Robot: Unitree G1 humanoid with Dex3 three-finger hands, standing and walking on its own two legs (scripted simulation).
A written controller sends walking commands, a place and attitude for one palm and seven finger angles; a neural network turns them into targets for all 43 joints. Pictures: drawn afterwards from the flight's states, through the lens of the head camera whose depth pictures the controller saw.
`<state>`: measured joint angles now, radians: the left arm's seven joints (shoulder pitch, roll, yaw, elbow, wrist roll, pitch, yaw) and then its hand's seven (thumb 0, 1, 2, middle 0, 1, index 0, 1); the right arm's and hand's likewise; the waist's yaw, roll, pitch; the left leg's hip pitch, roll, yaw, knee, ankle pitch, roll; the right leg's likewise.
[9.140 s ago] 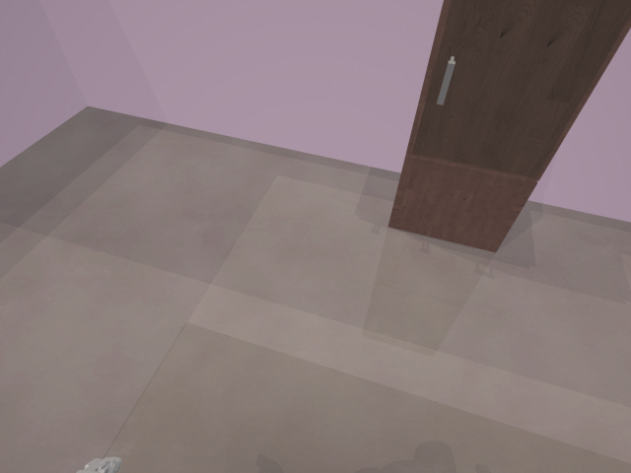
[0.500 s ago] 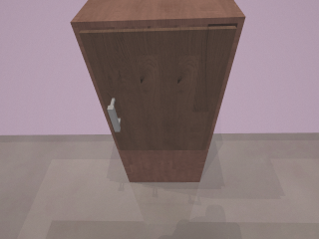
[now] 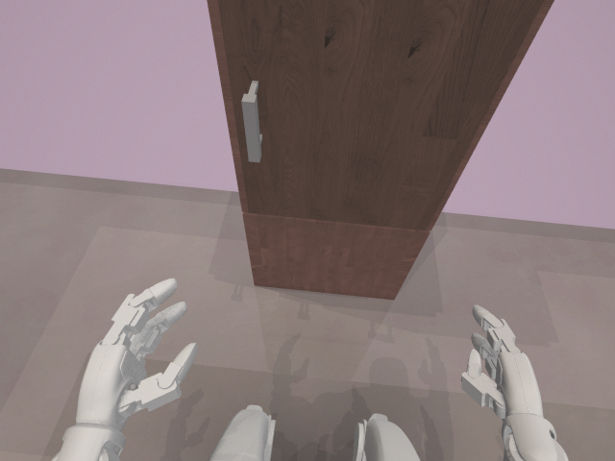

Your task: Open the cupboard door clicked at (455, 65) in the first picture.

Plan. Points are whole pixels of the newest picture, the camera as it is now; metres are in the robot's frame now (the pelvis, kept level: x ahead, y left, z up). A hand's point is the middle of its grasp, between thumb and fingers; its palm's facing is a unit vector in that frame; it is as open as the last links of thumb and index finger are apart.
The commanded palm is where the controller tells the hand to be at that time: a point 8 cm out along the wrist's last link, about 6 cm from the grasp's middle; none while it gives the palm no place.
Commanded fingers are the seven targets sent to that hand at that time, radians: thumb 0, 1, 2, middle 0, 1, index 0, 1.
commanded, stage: raise the hand with hooked fingers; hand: left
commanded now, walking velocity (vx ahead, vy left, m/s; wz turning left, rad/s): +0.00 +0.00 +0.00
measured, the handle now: (254, 122) +0.62 +0.16 +0.05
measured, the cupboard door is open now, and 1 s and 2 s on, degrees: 0 0 0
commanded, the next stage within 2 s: move the hooked fingers beside the handle in 1.60 s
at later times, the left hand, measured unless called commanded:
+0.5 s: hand (131, 318) +0.25 +0.24 +0.05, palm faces +0.03 -1.00 -0.07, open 12.1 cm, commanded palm +0.23 +0.29 +0.06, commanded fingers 0.00 -0.29 0.39 -0.28 -1.07 -0.28 -1.07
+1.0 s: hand (107, 278) +0.29 +0.28 +0.07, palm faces +0.04 -1.00 -0.06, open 13.9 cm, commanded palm +0.27 +0.33 +0.07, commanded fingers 0.00 -0.50 0.30 -0.30 -1.20 -0.30 -1.20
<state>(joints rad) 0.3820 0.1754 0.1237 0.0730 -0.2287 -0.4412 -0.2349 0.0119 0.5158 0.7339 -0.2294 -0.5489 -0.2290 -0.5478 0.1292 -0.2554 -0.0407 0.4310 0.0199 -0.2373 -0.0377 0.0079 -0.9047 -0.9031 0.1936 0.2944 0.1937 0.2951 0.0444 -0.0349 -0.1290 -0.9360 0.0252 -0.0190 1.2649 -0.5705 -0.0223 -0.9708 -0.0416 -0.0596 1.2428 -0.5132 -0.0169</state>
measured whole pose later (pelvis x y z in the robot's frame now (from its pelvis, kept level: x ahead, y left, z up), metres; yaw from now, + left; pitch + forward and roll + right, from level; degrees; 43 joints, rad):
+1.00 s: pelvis +0.02 +0.01 +0.02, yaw +0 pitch +17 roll -3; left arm 0.06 0.37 0.41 0.30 -0.36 -0.35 -0.46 -0.01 -0.49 0.31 -0.30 -1.19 -0.30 -1.19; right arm 0.23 -0.26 0.03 0.55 0.03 -0.21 -0.06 0.01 -0.90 -0.90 0.20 0.30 0.20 0.30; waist 0.00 0.01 -0.13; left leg -0.94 0.03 -0.04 1.20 -0.56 -0.01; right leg -0.95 -0.03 -0.08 1.13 -0.48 0.00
